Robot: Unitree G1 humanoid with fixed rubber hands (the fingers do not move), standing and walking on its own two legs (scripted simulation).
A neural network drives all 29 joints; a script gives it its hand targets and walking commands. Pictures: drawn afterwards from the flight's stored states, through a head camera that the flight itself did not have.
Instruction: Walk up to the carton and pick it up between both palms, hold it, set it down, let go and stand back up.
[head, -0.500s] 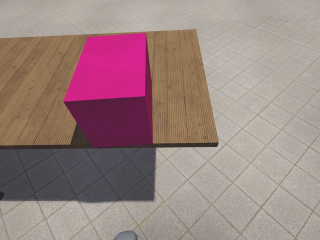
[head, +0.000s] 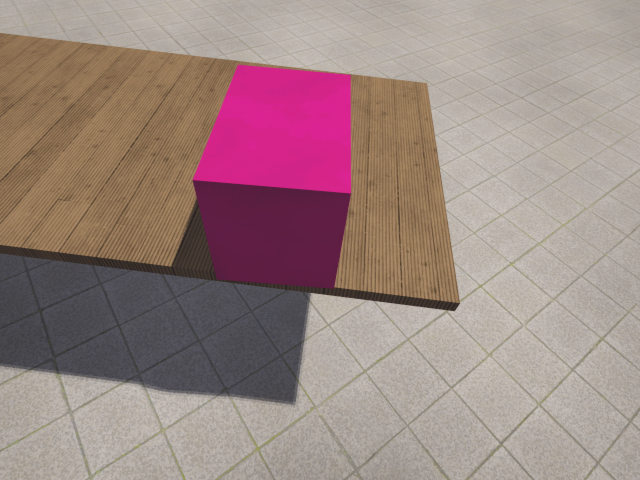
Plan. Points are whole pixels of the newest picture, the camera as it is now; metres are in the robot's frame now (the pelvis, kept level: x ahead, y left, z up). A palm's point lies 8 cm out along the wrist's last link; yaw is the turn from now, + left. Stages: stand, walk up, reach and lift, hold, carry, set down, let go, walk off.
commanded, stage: walk up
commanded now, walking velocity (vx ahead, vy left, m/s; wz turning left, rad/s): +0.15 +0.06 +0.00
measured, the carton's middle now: (285, 174) +0.55 +0.08 +0.05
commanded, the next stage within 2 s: none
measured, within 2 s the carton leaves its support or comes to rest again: neither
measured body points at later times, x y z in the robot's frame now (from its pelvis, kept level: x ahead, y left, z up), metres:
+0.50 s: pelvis +0.05 +0.02 +0.00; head +0.08 -0.01 +0.44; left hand +0.10 +0.24 -0.14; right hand +0.03 -0.22 -0.18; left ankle +0.01 +0.15 -0.68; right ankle +0.07 -0.10 -0.74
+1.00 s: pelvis +0.05 +0.06 +0.00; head +0.07 +0.06 +0.45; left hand +0.06 +0.30 -0.16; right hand +0.10 -0.16 -0.15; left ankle +0.07 +0.17 -0.74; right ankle +0.02 -0.06 -0.74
